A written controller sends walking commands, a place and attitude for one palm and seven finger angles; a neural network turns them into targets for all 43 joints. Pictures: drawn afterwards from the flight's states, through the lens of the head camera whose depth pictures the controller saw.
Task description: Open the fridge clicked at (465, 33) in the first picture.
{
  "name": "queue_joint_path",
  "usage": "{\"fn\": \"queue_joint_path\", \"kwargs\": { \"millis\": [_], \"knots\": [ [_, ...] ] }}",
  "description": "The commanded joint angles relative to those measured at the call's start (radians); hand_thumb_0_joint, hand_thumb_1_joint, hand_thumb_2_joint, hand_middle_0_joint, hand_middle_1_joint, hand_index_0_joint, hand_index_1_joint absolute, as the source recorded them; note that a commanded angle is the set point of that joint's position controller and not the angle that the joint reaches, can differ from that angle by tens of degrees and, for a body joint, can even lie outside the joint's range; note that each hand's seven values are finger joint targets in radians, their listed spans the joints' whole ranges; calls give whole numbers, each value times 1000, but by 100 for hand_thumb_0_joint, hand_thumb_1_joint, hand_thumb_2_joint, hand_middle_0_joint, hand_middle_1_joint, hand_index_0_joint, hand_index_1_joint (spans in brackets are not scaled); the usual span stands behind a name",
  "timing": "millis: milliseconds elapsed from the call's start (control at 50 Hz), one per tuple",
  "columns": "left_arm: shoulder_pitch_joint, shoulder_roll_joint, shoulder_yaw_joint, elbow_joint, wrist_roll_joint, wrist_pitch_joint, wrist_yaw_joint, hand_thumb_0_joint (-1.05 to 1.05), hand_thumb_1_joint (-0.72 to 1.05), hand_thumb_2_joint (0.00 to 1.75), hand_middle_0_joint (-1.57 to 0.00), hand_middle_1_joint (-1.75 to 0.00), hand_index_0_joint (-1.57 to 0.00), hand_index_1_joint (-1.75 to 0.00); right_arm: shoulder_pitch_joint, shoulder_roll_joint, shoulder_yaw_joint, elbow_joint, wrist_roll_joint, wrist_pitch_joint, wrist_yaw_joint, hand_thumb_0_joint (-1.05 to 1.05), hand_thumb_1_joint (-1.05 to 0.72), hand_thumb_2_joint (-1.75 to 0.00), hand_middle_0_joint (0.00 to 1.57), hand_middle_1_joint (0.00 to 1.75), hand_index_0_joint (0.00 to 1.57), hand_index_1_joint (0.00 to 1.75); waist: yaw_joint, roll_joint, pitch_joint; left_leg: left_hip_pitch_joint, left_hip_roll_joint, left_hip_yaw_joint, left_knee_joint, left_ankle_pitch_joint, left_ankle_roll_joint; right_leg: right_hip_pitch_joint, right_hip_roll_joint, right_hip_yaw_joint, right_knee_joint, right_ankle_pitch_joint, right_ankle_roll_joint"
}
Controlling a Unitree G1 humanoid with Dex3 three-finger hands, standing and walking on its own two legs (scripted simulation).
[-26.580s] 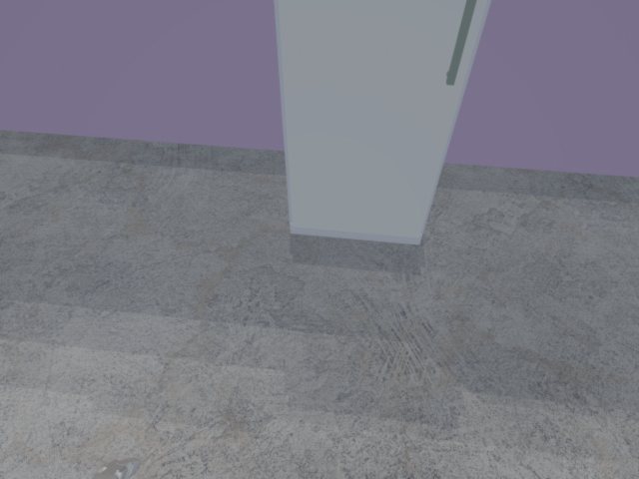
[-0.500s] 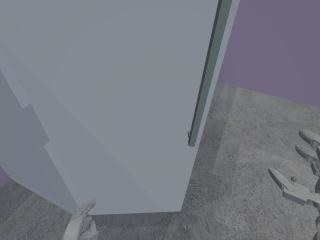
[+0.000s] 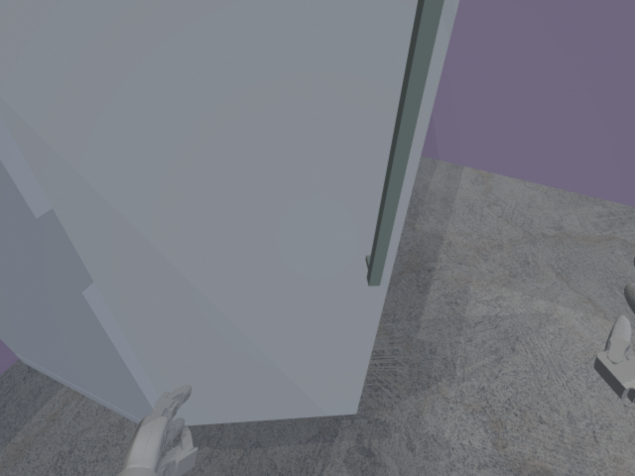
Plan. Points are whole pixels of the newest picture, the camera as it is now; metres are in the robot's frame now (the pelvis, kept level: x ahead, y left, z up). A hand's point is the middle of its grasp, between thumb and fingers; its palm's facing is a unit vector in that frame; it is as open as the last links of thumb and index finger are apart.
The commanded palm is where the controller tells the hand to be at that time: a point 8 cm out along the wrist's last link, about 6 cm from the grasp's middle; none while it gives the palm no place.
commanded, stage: draw the hand back to the body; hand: right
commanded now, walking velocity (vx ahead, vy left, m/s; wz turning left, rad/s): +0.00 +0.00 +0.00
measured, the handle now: (394, 152) +0.45 -0.11 +0.22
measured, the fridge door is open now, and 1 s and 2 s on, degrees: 62 62 62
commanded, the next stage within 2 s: step back with the hand held close in 0.06 s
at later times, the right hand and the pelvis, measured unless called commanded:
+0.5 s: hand (582, 360) +0.19 -0.26 +0.14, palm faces +0.32 +0.82 -0.47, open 7.4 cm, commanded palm +0.13 -0.31 +0.17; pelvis -0.02 -0.01 -0.01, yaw +2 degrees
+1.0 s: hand out of the picture +0.08 -0.29 +0.17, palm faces +0.50 +0.74 -0.45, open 7.4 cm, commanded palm +0.01 -0.33 +0.17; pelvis -0.12 -0.02 -0.03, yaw -4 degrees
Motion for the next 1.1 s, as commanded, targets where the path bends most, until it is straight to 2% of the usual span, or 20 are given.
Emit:
{"fn": "queue_joint_path", "kwargs": {
  "millis": [0, 160, 180, 220, 240, 280, 320, 440, 520, 600, 680, 760, 840, 900, 980, 1000, 1020, 1040, 1060, 1080],
  "knots": [
    [-140, 124, 47, -155, 2, -65, 9, 0, 90, 90, -20, -30, -20, -30, -116, -203, -124, -236, 0, -75, -19, 0, -90, -90, 20, 30, 20, 30, 3, -59, -51, 28, -20, -13, -62, 80, 30, -54, -4, 24, -91, 140, -1],
    [-146, 123, 47, -156, -1, -63, 8, 0, 90, 90, -20, -30, -20, -30, -179, -185, -94, -261, -2, -78, -15, 0, -90, -90, 20, 30, 20, 30, 16, -42, -43, 12, -22, -13, -63, 75, 26, -45, -5, 22, -93, 140, -3],
    [-143, 140, 42, -206, -18, -44, 5, 0, 90, 90, -20, -30, -20, -30, -307, -332, -241, -323, -11, -135, -35, 0, -90, -90, 20, 30, 20, 30, 51, -9, 20, -89, 17, -107, -113, 99, 20, -135, -21, 17, -53, 39, -22],
    [-142, 126, 46, -179, -9, -22, 8, 0, 90, 90, -20, -30, -20, -30, -145, -235, -171, -195, -14, -148, -29, 0, -90, -90, 20, 30, 20, 30, 59, 68, 34, -147, 49, -128, -134, 94, 29, -130, -12, 38, -18, 46, -23],
    [-126, 130, 51, -185, -6, -10, 3, 0, 90, 90, -20, -30, -20, -30, -86, -197, -138, -187, -20, -143, -25, 0, -90, -90, 20, 30, 20, 30, 60, 93, 2, -149, 55, -121, -120, 124, 28, -122, -16, 30, -1, 83, -19],
    [-117, 136, 62, -203, -7, 6, 0, 0, 90, 90, -20, -30, -20, -30, -23, -168, -111, -198, -20, -147, -20, 0, -90, -90, 20, 30, 20, 30, 64, 29, -76, -130, 65, -111, -70, 212, 24, -103, -27, 19, 10, 163, -18],
    [-109, 143, 70, -216, -7, 17, 1, 0, 90, 90, -20, -30, -20, -30, 29, -187, -135, -238, -22, -158, -25, 0, -90, -90, 20, 30, 20, 30, 64, -32, -172, -74, 59, -88, 4, 336, 16, -89, -46, 23, 8, 294, -15],
    [-108, 131, 85, -275, -13, 55, 8, 0, 90, 90, -20, -30, -20, -30, 117, -271, -236, -356, -17, -173, -45, 0, -90, -90, 20, 30, 20, 30, 61, 21, -266, -22, 49, -88, 119, 458, 8, -145, -68, 44, 29, 386, -17],
    [-106, 131, 88, -288, -15, 55, 16, 0, 90, 90, -20, -30, -20, -30, 115, -277, -256, -373, -19, -186, -54, 0, -90, -90, 20, 30, 20, 30, 61, -26, -209, -18, 30, -88, 166, 382, 1, -258, -82, 70, -8, 280, -27],
    [-95, 148, 91, -284, -16, 37, 19, 0, 90, 90, -20, -30, -20, -30, 77, -240, -231, -334, -31, -199, -55, 0, -90, -90, 20, 30, 20, 30, 66, -86, -126, 21, 6, -94, 216, 239, -6, -451, -110, 100, -74, -15, -60],
    [-68, 156, 93, -275, -23, 19, 15, 0, 90, 90, -20, -30, -20, -30, 27, -212, -205, -281, -50, -214, -58, 0, -90, -90, 20, 30, 20, 30, 80, -22, -31, -25, 19, -140, 189, 2, 1, -611, -109, 114, -76, -387, -83],
    [-46, 157, 93, -269, -18, -4, 9, 0, 90, 90, -20, -30, -20, -30, -35, -214, -188, -325, -66, -241, -63, 0, -90, -90, 20, 30, 20, 30, 90, 29, -12, -182, 50, -194, 70, -281, 24, -562, -77, 124, 18, -462, -77],
    [-38, 143, 85, -260, -14, -28, 11, 0, 90, 90, -20, -30, -20, -30, -46, -258, -223, -414, -60, -265, -79, 0, -90, -90, 20, 30, 20, 30, 91, -29, -86, -212, 25, -148, 151, -158, 22, -462, -81, 161, -22, -360, -71],
    [-50, 149, 90, -262, -10, -49, 12, 0, 90, 90, -20, -30, -20, -30, 3, -271, -274, -419, -72, -283, -82, 0, -90, -90, 20, 30, 20, 30, 74, -185, -162, 21, -54, -82, 389, 3, -7, -621, -178, 255, -152, -444, -111],
    [-53, 163, 112, -258, -17, -49, 3, 0, 90, 90, -20, -30, -20, -30, 37, -243, -289, -323, -84, -287, -64, 0, -90, -90, 20, 30, 20, 30, 75, -150, -62, 121, -75, -112, 422, -105, 4, -864, -219, 220, -129, -631, -126],
    [-51, 161, 114, -261, -14, -50, 4, 0, 90, 90, -20, -30, -20, -30, 25, -246, -289, -298, -85, -288, -59, 0, -90, -90, 20, 30, 20, 30, 76, -103, -9, 50, -56, -176, 332, -126, 23, -850, -175, 188, -57, -595, -112],
    [-45, 132, 109, -250, -14, -49, -3, 0, 90, 90, -20, -30, -20, -30, 14, -244, -267, -294, -71, -290, -55, 0, -90, -90, 20, 30, 20, 30, 84, 47, 29, -158, 27, -314, 137, -182, 75, -703, -88, 126, 97, -465, -59],
    [-44, 110, 106, -230, -12, -48, -13, 0, 90, 90, -20, -30, -20, -30, 12, -256, -247, -291, -50, -289, -55, 0, -90, -90, 20, 30, 20, 30, 92, 177, 35, -436, 175, -503, -61, -232, 145, -466, -14, 59, 331, -276, 1],
    [-33, 94, 101, -182, -13, -39, -25, 0, 90, 90, -20, -30, -20, -30, -14, -250, -212, -294, -40, -276, -61, 0, -90, -90, 20, 30, 20, 30, 89, 308, -38, -527, 285, -553, -147, -214, 193, -304, 15, 41, 554, -187, 28],
    [-57, 93, 101, -178, -8, -30, -29, 0, 90, 90, -20, -30, -20, -30, -31, -250, -195, -302, -38, -261, -65, 0, -90, -90, 20, 30, 20, 30, 78, 298, -70, -498, 304, -517, -148, -135, 213, -301, 9, 59, 681, -208, 29]
  ]
}}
